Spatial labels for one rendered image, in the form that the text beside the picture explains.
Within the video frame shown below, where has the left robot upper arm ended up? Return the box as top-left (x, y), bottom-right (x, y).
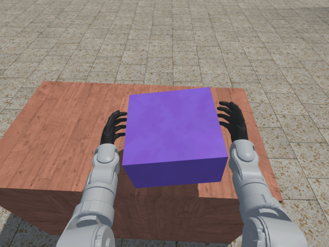
top-left (57, 224), bottom-right (115, 247)

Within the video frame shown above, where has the robot right hand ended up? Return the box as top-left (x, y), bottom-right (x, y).
top-left (217, 101), bottom-right (248, 142)

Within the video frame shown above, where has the pedestal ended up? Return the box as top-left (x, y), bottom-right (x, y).
top-left (0, 81), bottom-right (283, 244)

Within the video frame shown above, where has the robot right forearm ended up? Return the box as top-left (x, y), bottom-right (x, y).
top-left (228, 139), bottom-right (308, 247)

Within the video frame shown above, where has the carton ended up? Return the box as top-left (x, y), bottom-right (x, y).
top-left (122, 87), bottom-right (228, 188)

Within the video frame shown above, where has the robot left hand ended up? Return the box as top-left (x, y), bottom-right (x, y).
top-left (100, 110), bottom-right (127, 145)

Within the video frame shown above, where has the robot left forearm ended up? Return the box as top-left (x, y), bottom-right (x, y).
top-left (56, 144), bottom-right (120, 247)

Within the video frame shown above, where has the right robot upper arm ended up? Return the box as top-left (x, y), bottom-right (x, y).
top-left (241, 216), bottom-right (307, 247)

